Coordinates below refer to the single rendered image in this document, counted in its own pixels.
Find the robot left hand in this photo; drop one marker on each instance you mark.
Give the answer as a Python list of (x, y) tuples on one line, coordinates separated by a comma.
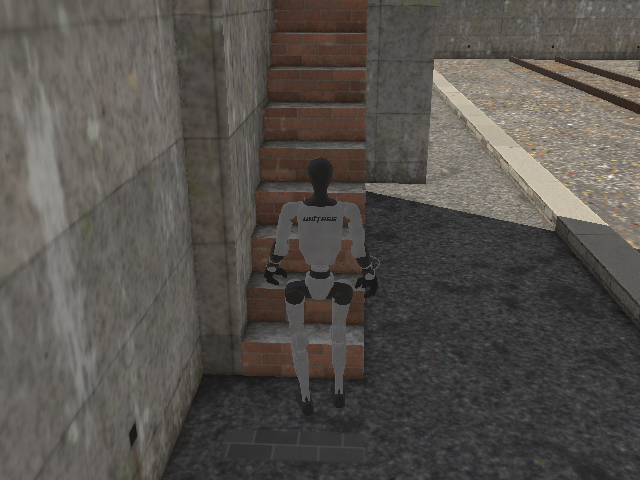
[(268, 275)]

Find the left robot forearm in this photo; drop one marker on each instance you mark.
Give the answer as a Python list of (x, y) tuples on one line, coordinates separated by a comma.
[(274, 260)]

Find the robot right hand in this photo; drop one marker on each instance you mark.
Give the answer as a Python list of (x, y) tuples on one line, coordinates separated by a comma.
[(366, 283)]

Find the right robot forearm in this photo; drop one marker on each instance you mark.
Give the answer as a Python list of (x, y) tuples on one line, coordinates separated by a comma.
[(365, 265)]

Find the left robot thigh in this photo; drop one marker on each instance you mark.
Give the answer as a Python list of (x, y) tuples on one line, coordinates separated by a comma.
[(294, 299)]

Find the robot left upper arm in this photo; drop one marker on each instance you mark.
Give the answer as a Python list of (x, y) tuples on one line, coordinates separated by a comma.
[(288, 212)]

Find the robot right upper arm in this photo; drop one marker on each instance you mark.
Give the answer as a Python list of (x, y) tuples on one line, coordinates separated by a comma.
[(352, 212)]

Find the robot left shin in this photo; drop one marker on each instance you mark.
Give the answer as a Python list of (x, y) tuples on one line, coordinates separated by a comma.
[(301, 365)]

